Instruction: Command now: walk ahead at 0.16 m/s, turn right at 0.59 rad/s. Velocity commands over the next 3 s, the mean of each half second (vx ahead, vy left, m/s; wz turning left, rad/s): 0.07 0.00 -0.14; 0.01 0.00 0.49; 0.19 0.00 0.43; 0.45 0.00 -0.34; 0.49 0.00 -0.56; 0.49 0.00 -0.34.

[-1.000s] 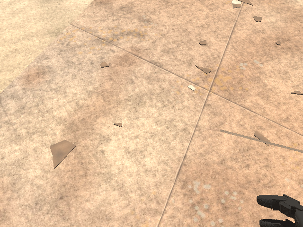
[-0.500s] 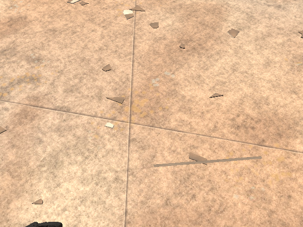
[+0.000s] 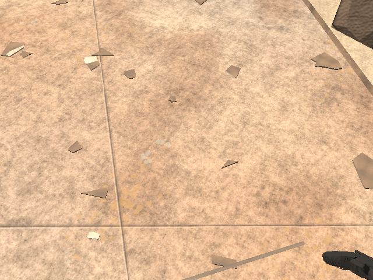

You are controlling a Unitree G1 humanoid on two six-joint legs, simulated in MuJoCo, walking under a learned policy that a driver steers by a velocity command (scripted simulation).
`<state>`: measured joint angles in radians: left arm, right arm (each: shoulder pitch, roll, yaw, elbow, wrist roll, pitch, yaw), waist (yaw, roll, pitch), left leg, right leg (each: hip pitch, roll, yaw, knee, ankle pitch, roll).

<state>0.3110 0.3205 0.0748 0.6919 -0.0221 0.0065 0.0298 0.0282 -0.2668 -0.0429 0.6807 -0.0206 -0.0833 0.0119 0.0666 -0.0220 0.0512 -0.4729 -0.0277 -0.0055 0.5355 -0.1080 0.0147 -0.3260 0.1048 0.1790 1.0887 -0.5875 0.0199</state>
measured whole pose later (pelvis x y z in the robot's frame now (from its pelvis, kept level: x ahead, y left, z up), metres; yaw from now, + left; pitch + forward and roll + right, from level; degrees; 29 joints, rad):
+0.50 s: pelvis +0.07 -0.01 +0.01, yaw -1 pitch +0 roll -1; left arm 0.14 0.24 0.04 0.64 0.01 0.03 0.04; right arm 0.20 -0.30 -0.05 0.83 0.01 0.02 0.02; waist -0.04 0.02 0.03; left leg -0.34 0.02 0.04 0.70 -0.37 -0.01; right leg -0.26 -0.03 -0.05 0.57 -0.30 0.00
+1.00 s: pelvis +0.08 -0.03 +0.01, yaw +17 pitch +1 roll -1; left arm 0.13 0.28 0.08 0.69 -0.01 -0.01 0.02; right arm 0.14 -0.33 -0.08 0.71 0.03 0.06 -0.02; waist -0.03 0.02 0.04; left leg -0.32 -0.09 -0.19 0.52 -0.22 0.02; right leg -0.28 0.04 0.08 0.51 -0.26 0.05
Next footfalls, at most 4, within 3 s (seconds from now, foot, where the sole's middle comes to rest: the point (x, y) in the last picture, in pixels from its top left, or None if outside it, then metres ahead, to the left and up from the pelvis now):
0.30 right None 0.11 -0.14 -0.76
0.58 left None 0.12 0.09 -0.76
1.02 right None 0.16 -0.13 -0.76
1.42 left None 0.07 0.12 -0.76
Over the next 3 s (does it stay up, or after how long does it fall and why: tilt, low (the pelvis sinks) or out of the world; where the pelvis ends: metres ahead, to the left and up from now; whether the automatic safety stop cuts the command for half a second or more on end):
stays up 0.87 0.16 0.01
